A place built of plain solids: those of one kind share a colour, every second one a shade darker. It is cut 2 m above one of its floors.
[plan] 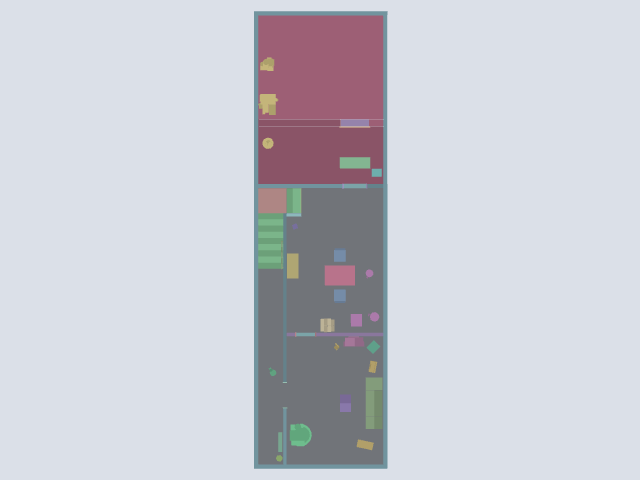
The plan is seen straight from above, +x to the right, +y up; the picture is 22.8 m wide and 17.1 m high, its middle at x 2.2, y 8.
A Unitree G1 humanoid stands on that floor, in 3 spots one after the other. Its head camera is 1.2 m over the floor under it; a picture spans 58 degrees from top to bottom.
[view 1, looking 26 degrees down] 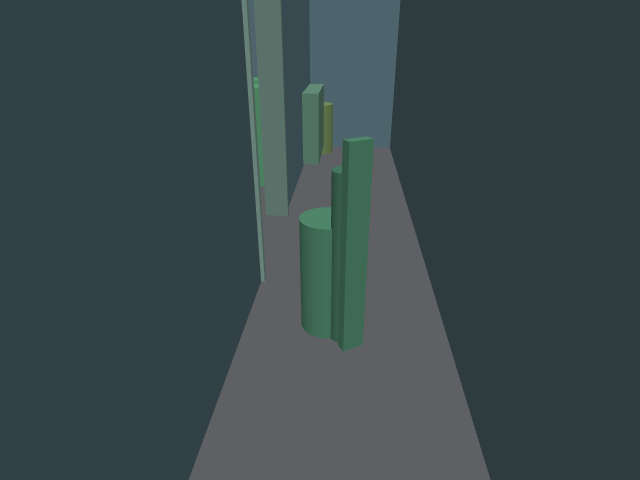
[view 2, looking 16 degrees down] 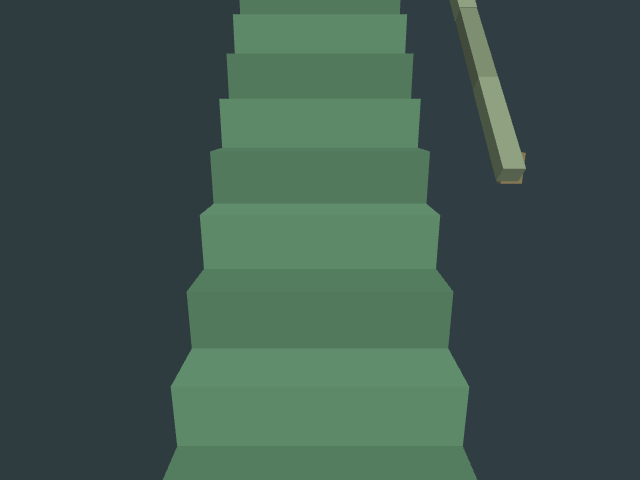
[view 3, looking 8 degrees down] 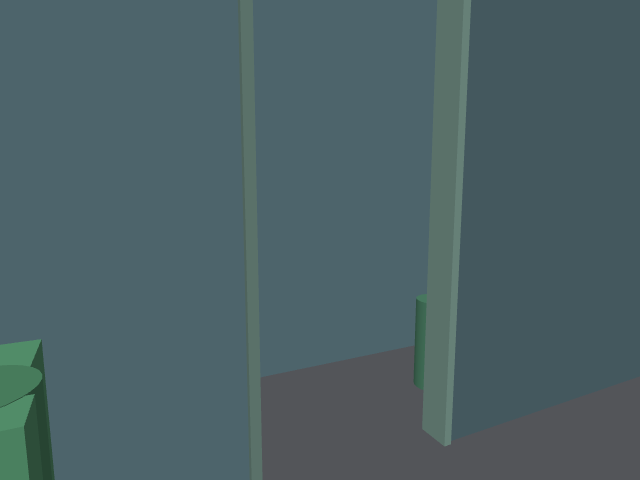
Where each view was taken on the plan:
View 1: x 0.45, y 4.87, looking -86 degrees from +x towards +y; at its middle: clutter_hall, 1.66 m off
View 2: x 0.45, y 6.07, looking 90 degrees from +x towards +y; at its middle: tread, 1.62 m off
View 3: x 2.41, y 1.60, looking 154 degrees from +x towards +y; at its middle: wall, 2.71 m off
